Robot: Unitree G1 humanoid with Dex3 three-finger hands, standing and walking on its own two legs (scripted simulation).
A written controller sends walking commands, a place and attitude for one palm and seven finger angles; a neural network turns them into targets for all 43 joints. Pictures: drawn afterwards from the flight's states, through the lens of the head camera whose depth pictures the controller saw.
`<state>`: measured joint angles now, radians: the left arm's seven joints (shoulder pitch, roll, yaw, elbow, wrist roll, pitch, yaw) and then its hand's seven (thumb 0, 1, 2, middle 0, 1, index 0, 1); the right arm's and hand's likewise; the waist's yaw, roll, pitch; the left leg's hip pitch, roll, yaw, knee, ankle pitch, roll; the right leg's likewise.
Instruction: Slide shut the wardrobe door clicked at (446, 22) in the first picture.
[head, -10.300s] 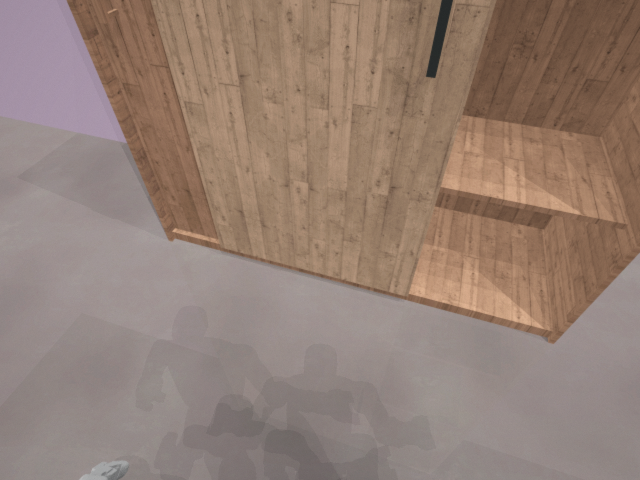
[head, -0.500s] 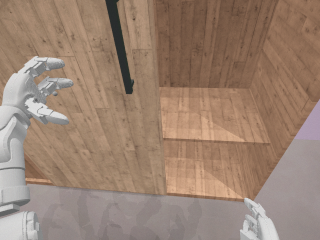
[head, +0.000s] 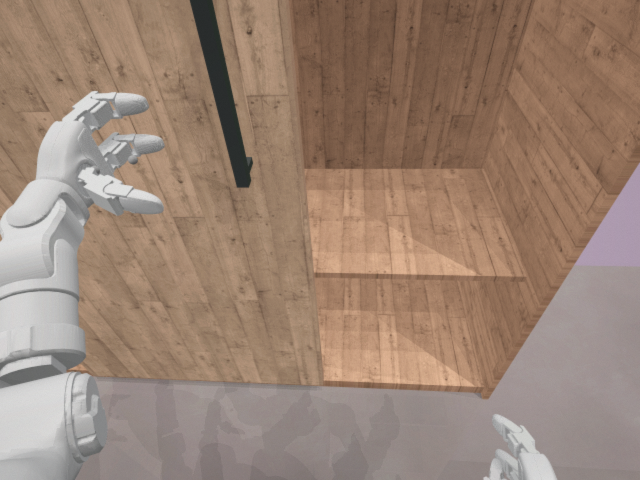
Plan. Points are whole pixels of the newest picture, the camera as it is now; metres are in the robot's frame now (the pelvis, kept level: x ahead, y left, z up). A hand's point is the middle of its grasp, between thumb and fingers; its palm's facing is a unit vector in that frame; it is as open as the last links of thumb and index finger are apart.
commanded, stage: move the hooked fingers beside the handle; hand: left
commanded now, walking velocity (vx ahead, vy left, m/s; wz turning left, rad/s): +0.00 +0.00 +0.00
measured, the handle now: (228, 96) +0.54 +0.15 +0.25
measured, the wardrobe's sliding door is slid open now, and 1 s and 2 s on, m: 0.50 0.50 0.50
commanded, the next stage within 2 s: feel for the door with the fingertips in 1.34 s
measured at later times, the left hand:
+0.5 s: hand (179, 133) +0.46 +0.20 +0.23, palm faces +0.02 -1.00 -0.02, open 14.0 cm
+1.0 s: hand (174, 134) +0.48 +0.22 +0.22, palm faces +0.02 -1.00 +0.00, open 14.0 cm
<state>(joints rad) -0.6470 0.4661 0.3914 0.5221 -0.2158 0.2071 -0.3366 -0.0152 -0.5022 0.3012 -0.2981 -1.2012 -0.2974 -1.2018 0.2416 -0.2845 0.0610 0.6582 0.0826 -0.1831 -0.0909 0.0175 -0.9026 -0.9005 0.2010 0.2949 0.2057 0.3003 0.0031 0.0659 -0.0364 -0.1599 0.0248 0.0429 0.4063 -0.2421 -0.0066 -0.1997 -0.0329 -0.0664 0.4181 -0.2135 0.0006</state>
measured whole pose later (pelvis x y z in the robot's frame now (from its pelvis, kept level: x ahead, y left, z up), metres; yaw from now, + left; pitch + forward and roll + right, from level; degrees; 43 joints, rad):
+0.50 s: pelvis +0.00 +0.00 +0.00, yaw -1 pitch +3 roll +0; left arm -0.93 0.50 0.36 0.93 -0.14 0.06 -0.28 -0.02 -0.50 0.30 -0.30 -1.20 -0.30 -1.20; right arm 0.33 -0.29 0.04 0.72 0.06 -0.19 -0.09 0.02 -0.90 -0.90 0.20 0.29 0.21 0.30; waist -0.06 0.05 -0.03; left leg -0.23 0.03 0.06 0.42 -0.24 0.00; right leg -0.26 -0.03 -0.05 0.41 -0.20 0.00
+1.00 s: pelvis +0.01 +0.01 +0.00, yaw -1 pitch +5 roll -1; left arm -0.92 0.52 0.39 0.94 -0.14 0.03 -0.29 -0.02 -0.50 0.30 -0.30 -1.20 -0.29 -1.20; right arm 0.37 -0.30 0.02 0.72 0.06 -0.15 -0.08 0.02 -0.90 -0.90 0.20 0.29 0.21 0.30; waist -0.07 0.04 -0.04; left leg -0.26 0.03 0.06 0.44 -0.27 0.01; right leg -0.28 -0.02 -0.04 0.40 -0.20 0.01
